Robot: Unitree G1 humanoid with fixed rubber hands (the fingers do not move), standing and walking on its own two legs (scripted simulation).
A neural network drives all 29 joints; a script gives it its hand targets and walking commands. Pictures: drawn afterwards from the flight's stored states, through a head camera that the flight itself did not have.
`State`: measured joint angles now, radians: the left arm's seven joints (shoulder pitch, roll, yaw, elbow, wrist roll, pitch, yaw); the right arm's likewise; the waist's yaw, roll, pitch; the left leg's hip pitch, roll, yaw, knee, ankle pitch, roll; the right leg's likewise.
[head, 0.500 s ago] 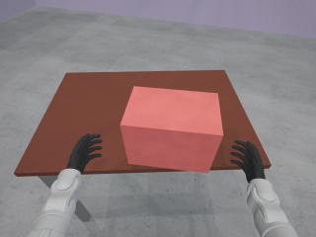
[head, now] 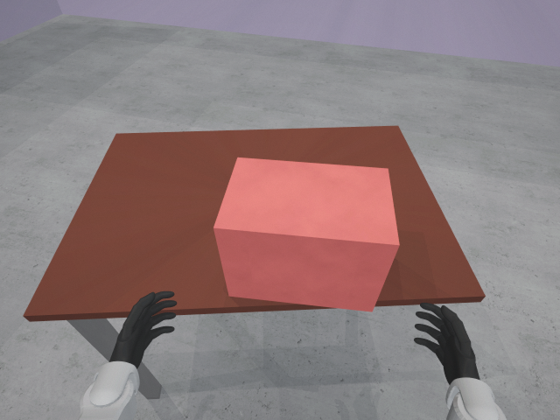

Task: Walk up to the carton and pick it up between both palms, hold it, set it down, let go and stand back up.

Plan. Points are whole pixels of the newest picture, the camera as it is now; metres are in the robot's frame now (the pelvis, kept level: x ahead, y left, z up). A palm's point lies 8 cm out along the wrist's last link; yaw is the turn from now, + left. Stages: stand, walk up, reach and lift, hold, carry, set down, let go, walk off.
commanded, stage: set down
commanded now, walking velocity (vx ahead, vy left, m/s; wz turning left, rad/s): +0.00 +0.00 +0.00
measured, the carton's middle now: (305, 235) +0.44 -0.02 -0.01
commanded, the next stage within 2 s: let go in 0.68 s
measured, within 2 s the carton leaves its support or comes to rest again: neither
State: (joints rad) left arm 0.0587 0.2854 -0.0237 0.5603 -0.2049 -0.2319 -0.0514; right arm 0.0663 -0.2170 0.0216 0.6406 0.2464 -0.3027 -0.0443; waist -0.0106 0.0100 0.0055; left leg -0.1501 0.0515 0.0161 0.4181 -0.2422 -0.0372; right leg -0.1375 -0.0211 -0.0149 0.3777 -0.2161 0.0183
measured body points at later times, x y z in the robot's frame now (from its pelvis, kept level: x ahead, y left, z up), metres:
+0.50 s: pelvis +0.00 -0.01 +0.00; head -0.01 +0.00 +0.45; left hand +0.20 +0.23 -0.05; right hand +0.21 -0.23 -0.05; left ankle -0.01 +0.13 -0.74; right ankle -0.01 -0.14 -0.74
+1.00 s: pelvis +0.00 -0.01 +0.00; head -0.01 +0.00 +0.45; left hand +0.18 +0.22 -0.08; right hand +0.17 -0.23 -0.08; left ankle -0.01 +0.13 -0.74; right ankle -0.01 -0.14 -0.74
